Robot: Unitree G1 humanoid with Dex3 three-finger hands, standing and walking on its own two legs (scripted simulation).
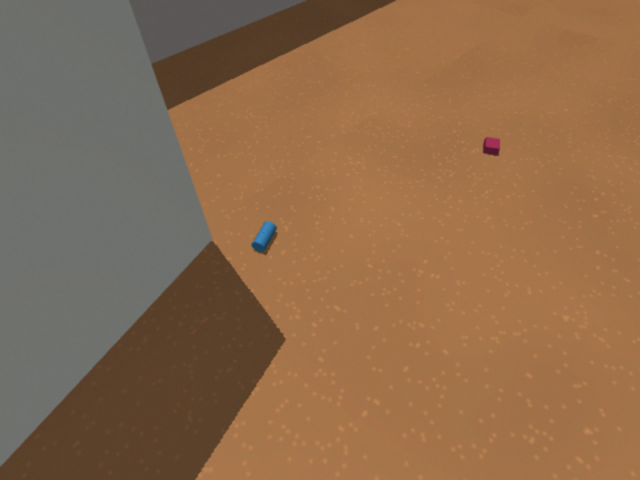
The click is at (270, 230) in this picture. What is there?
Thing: lying can
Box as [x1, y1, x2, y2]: [252, 221, 276, 251]
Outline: 269,221 266,221 263,224 252,242 252,246 259,251 262,251 265,248 276,228 275,225
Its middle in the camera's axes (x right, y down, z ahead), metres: -0.22 -0.01 +1.61
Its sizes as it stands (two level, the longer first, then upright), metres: 0.119 0.057 0.057
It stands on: the floor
